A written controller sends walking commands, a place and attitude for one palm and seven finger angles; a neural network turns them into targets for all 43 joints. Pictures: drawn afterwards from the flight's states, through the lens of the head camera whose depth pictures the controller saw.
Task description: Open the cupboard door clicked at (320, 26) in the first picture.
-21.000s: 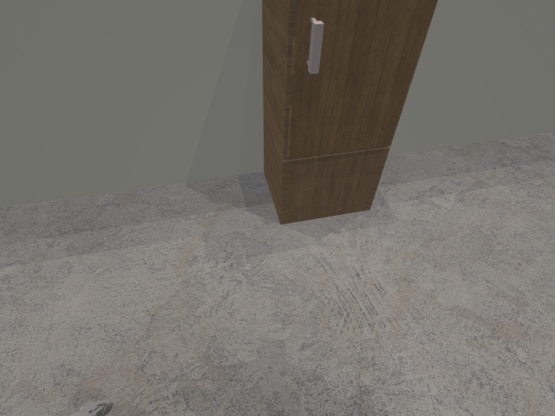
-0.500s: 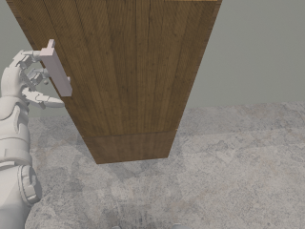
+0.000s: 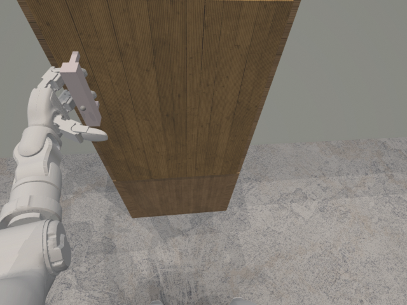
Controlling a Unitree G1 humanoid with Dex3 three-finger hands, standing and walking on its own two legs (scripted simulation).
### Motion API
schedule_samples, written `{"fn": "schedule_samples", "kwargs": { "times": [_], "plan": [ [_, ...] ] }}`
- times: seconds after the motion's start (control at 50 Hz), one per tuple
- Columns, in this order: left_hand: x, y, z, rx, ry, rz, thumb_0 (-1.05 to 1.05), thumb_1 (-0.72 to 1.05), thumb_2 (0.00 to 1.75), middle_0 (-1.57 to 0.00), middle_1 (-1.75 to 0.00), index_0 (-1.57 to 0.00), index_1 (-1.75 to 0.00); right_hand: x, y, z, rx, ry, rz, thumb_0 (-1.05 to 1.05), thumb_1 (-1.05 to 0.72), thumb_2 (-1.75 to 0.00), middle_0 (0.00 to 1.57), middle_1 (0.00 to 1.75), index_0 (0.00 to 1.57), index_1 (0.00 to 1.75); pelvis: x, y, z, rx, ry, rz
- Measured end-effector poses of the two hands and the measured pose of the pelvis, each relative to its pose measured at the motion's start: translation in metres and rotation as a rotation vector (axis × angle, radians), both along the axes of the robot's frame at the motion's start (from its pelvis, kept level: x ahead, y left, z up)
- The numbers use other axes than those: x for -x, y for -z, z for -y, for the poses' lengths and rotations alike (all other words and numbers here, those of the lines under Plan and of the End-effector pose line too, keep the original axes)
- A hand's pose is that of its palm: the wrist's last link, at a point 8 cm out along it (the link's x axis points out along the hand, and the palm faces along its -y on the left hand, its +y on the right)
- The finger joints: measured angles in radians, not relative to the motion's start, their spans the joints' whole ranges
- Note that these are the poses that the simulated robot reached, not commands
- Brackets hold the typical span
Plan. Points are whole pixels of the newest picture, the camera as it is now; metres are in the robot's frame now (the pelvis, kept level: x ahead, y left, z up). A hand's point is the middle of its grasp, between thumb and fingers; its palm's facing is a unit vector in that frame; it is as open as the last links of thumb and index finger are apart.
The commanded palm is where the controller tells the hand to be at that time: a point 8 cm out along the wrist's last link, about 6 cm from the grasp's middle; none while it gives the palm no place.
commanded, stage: slide the fingers in behind the handle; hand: left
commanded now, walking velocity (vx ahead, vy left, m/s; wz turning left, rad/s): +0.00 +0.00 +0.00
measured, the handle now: (85, 90) +0.51 +0.23 +0.12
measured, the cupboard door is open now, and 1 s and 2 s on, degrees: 0 0 11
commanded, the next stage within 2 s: close the thumb around the handle in 0.64 s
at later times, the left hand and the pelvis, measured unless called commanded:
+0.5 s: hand (94, 107) +0.46 +0.20 +0.12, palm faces +0.08 -1.00 +0.01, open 14.1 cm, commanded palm +0.43 +0.24 +0.12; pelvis +0.00 -0.01 +0.00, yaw +0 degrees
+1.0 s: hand (93, 107) +0.46 +0.20 +0.12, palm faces +0.07 -1.00 +0.02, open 12.1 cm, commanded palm +0.43 +0.25 +0.12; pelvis +0.00 -0.01 +0.00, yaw +0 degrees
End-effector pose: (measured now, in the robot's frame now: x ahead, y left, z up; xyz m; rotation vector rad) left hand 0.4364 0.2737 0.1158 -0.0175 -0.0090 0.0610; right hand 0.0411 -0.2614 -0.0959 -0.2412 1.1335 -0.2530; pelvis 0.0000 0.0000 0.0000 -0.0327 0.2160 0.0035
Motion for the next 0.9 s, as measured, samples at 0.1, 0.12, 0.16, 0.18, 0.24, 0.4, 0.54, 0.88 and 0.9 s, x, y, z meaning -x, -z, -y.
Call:
{"fn": "schedule_samples", "kwargs": {
  "times": [0.1, 0.12, 0.16, 0.18, 0.24, 0.4, 0.54, 0.88, 0.9],
  "plan": [
    [0.002, -0.002, 0.007, -0.003, 0.005, 0.006, -0.01, -0.5, 0.3, -0.3, -1.2, -0.3, -1.2, 0.005, 0.002, -0.002, -0.015, 0.006, -0.008, 0.01, -0.9, -0.9, 0.21, 0.3, 0.2, 0.3, 0.0, 0.0, 0.001, -0.001, 0.0, 0.006],
    [0.002, -0.003, 0.009, -0.004, 0.008, 0.006, -0.01, -0.51, 0.3, -0.3, -1.2, -0.3, -1.2, 0.005, 0.003, -0.002, -0.017, 0.006, -0.009, 0.01, -0.9, -0.9, 0.21, 0.3, 0.2, 0.3, 0.0, -0.001, 0.001, -0.001, -0.001, 0.008],
    [0.002, -0.003, 0.013, 0.0, 0.011, 0.005, -0.01, -0.51, 0.3, -0.3, -1.2, -0.3, -1.2, 0.006, 0.004, -0.002, -0.021, 0.005, -0.009, 0.01, -0.9, -0.9, 0.21, 0.3, 0.2, 0.3, 0.0, -0.001, 0.001, -0.001, -0.002, 0.011],
    [0.002, -0.003, 0.015, 0.004, 0.011, 0.002, -0.01, -0.51, 0.3, -0.3, -1.2, -0.3, -1.2, 0.006, 0.004, -0.002, -0.022, 0.006, -0.009, 0.01, -0.9, -0.9, 0.21, 0.3, 0.2, 0.3, 0.001, -0.001, 0.002, -0.002, -0.002, 0.011],
    [0.001, -0.002, 0.019, 0.007, 0.007, -0.007, -0.01, -0.51, 0.3, -0.3, -1.2, -0.3, -1.2, 0.007, 0.004, -0.002, -0.024, 0.005, -0.004, 0.01, -0.9, -0.9, 0.21, 0.3, 0.2, 0.3, 0.002, -0.001, 0.003, -0.004, -0.003, 0.013],
    [0.0, -0.002, 0.021, -0.014, -0.016, -0.001, -0.01, -0.5, 0.3, -0.29, -1.2, -0.29, -1.2, 0.009, 0.006, 0.002, -0.024, 0.002, -0.005, 0.01, -0.9, -0.9, 0.21, 0.3, 0.2, 0.3, 0.005, 0.0, 0.006, -0.008, -0.001, 0.007],
    [0.002, -0.002, 0.022, -0.013, -0.021, 0.002, -0.01, -0.5, 0.3, -0.28, -1.2, -0.28, -1.2, 0.011, 0.006, 0.006, -0.021, 0.007, -0.012, 0.01, -0.91, -0.9, 0.21, 0.3, 0.2, 0.3, 0.004, 0.0, 0.007, -0.008, 0.0, 0.008],
    [0.001, -0.002, 0.021, -0.013, -0.008, 0.001, -0.01, -0.43, 0.33, -0.3, -1.22, -0.3, -1.21, -0.005, 0.004, 0.006, -0.014, -0.009, 0.009, 0.01, -0.91, -0.9, 0.21, 0.3, 0.2, 0.3, 0.001, -0.001, 0.007, -0.007, -0.007, 0.01],
    [0.001, -0.003, 0.021, -0.011, -0.007, 0.003, -0.01, -0.4, 0.34, -0.31, -1.22, -0.3, -1.21, -0.006, 0.004, 0.005, -0.016, -0.01, 0.01, 0.01, -0.91, -0.9, 0.21, 0.3, 0.2, 0.3, 0.001, -0.001, 0.007, -0.007, -0.006, 0.01]
  ]
}}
